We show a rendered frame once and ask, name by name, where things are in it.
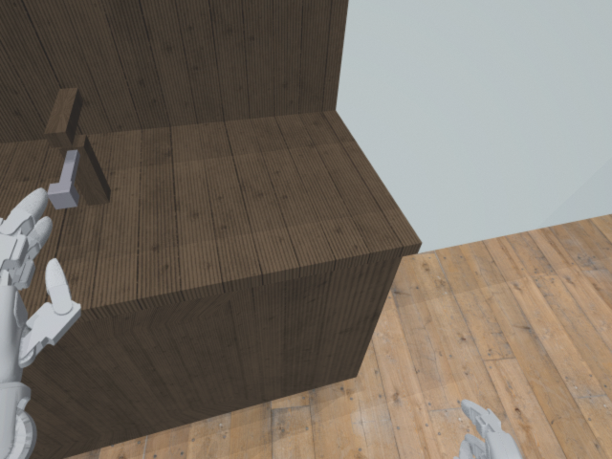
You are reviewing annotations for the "tap lever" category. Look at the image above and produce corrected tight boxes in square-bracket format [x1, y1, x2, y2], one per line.
[48, 150, 80, 209]

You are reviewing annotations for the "robot left hand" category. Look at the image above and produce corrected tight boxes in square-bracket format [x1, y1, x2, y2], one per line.
[0, 187, 81, 383]

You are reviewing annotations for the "robot right hand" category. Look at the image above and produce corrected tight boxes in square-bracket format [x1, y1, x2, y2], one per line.
[453, 400, 523, 459]

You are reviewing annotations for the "robot left forearm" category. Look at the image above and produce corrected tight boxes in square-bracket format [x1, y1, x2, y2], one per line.
[0, 382, 37, 459]

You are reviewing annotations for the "counter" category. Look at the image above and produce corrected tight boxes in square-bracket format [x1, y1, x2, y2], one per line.
[0, 0, 422, 459]

